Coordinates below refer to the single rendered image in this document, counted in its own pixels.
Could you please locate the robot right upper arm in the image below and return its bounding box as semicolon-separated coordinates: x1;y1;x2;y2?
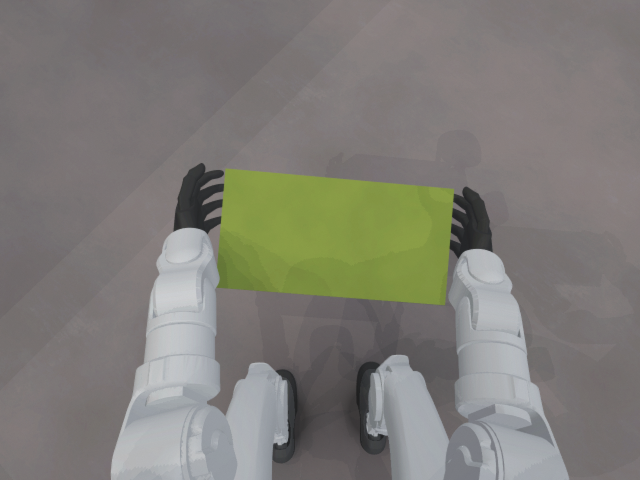
443;421;569;480

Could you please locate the left robot forearm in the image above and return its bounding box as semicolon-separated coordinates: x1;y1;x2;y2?
111;228;220;480

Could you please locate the left robot thigh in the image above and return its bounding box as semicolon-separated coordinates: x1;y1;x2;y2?
225;373;288;480

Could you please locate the left robot shin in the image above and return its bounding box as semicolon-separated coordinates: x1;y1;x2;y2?
233;363;289;444

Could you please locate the carton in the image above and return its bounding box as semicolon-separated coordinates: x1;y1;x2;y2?
216;168;454;305

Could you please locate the left robot hand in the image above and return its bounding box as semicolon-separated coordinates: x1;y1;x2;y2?
173;163;224;234

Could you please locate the right robot forearm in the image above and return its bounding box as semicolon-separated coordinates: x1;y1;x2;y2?
448;249;569;479

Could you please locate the robot left upper arm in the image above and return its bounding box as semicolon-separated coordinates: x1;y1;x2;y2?
112;403;237;480

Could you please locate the right robot hand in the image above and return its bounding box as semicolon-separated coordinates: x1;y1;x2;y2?
450;187;493;259

